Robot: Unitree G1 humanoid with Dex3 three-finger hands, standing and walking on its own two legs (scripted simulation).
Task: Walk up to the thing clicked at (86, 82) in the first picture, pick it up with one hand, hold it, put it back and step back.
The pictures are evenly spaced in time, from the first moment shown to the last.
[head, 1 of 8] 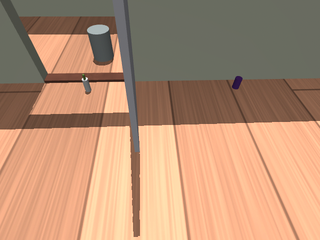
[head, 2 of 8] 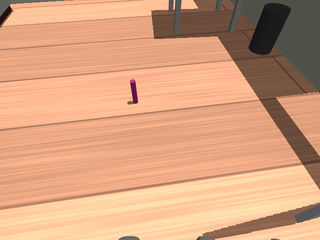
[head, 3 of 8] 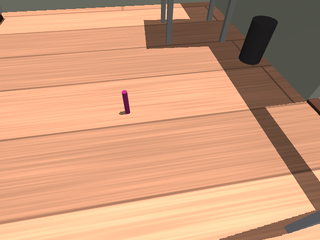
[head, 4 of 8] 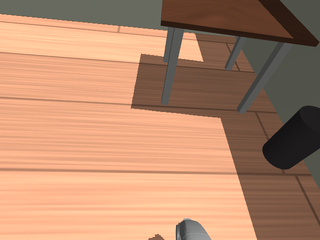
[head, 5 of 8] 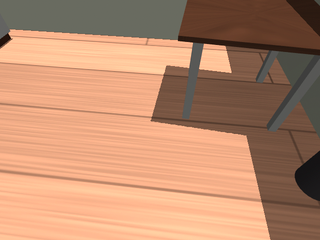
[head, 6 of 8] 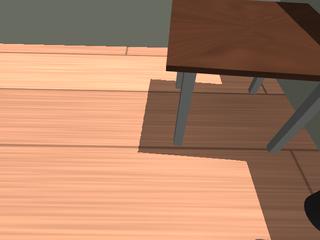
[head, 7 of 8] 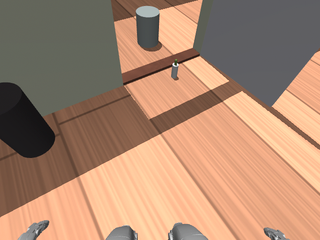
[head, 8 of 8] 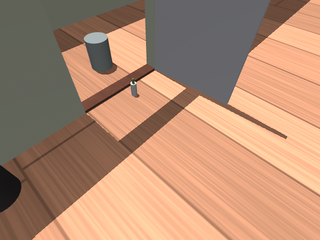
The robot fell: no
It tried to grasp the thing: no
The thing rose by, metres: 0.00
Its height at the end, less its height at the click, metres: +0.00
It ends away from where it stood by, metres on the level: 0.00
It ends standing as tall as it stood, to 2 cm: yes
